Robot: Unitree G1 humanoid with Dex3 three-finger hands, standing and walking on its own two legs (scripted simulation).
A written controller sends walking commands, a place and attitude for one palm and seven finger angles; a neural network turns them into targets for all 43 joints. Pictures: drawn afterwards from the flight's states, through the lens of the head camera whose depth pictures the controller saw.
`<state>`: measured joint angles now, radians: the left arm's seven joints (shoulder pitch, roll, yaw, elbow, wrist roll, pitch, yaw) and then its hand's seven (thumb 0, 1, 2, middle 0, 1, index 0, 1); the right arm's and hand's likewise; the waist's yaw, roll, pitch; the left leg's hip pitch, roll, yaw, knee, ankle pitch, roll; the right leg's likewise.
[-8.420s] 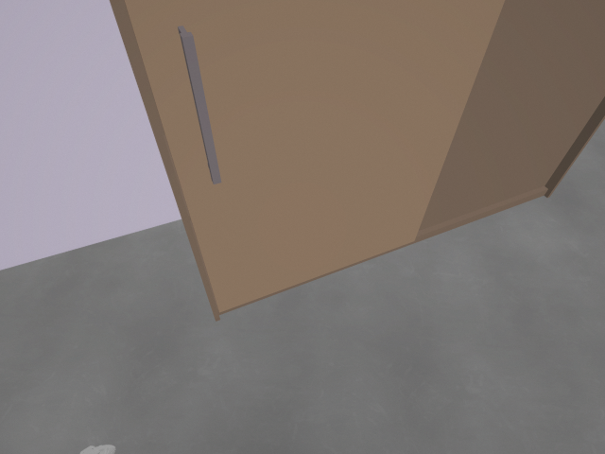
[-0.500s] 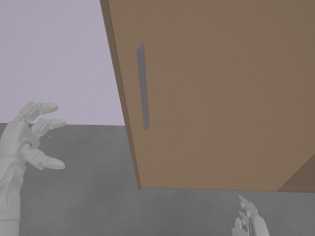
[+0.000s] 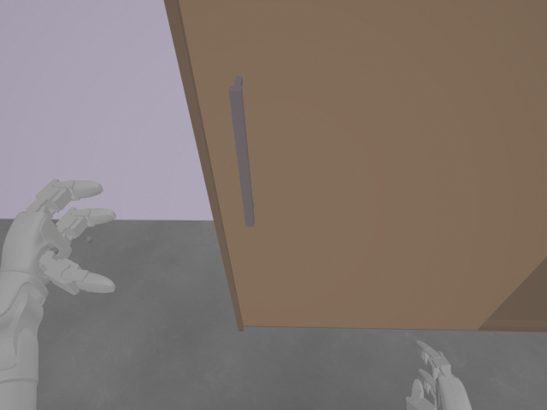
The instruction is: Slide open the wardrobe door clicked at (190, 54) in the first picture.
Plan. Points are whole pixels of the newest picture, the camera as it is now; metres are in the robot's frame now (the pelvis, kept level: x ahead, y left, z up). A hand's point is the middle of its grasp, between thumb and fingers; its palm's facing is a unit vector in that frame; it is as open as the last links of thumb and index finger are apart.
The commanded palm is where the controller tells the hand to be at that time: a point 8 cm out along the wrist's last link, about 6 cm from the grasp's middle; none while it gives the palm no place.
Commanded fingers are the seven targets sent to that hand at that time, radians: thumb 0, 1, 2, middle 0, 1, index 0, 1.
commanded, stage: move the hooked fingers beside the handle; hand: left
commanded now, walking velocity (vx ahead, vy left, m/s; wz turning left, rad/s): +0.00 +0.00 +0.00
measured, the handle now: (245, 161) +0.54 +0.12 +0.08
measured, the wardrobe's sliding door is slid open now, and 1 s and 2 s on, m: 0.00 0.00 0.00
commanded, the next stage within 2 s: none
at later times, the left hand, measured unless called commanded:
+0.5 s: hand (119, 217) +0.32 +0.26 +0.14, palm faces +0.12 -0.99 -0.01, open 14.0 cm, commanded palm +0.29 +0.30 +0.14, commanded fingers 0.00 -0.50 0.30 -0.30 -1.20 -0.30 -1.20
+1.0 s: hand (149, 197) +0.37 +0.24 +0.13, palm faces +0.10 -0.99 +0.01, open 14.0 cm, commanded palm +0.35 +0.28 +0.13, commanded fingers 0.00 -0.50 0.30 -0.30 -1.20 -0.30 -1.20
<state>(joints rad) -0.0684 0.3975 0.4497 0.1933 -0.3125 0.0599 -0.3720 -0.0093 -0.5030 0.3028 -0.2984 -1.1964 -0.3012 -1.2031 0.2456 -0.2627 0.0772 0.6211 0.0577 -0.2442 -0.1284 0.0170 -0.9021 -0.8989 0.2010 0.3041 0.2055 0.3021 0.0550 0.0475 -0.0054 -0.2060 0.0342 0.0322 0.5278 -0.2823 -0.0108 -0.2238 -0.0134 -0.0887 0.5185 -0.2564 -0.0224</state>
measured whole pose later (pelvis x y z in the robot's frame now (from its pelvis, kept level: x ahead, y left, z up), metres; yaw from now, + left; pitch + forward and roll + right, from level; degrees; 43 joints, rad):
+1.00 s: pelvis +0.00 +0.01 +0.00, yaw -1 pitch +1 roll +0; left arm -0.38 0.35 0.34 0.49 -0.23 0.01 -0.24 -0.01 -0.50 0.30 -0.30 -1.20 -0.30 -1.20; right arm 0.27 -0.26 0.06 0.64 0.06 -0.17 -0.11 0.02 -0.90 -0.90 0.20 0.30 0.21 0.30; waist 0.01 0.03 -0.03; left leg -0.29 0.03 0.05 0.55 -0.29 0.00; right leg -0.31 -0.02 -0.07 0.55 -0.26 -0.01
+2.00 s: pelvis +0.01 +0.00 -0.01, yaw -2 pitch +7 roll +0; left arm -0.70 0.35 0.36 0.92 -0.12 -0.21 -0.11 -0.01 -0.50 0.30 -0.30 -1.20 -0.30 -1.20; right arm 0.37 -0.26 0.03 0.66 0.03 -0.06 -0.05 0.01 -0.90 -0.90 0.20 0.30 0.20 0.30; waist -0.07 0.03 -0.05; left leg -0.42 0.05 0.07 0.63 -0.33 0.00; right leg -0.46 0.00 -0.05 0.62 -0.28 -0.02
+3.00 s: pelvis +0.00 +0.01 -0.01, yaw -1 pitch +7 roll +0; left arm -0.76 0.23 0.24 0.92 -0.10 -0.20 0.00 -0.01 -0.50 0.30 -0.30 -1.20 -0.30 -1.20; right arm 0.32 -0.25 0.03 0.67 0.02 -0.08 -0.04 0.01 -0.90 -0.90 0.20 0.30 0.21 0.30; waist -0.06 0.02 -0.06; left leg -0.44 0.03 0.05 0.65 -0.32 0.00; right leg -0.47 -0.02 -0.06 0.63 -0.28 -0.01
